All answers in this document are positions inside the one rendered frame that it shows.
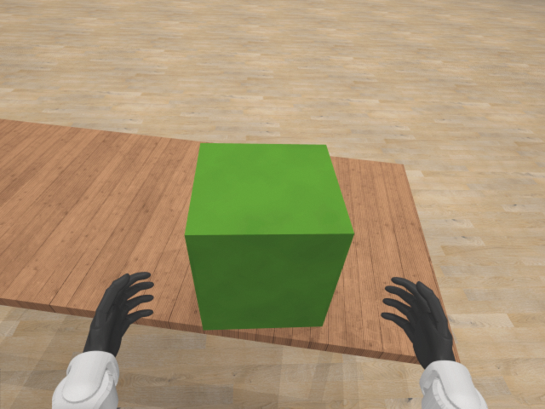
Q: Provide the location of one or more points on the robot right hand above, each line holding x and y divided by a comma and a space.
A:
427, 325

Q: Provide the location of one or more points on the robot left hand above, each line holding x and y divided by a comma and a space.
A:
111, 319

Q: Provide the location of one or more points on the left robot forearm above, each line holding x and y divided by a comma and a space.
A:
90, 383

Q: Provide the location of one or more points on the table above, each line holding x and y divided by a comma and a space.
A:
79, 208

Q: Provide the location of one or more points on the right robot forearm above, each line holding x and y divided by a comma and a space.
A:
447, 384

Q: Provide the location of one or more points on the carton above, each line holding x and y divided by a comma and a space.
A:
267, 235

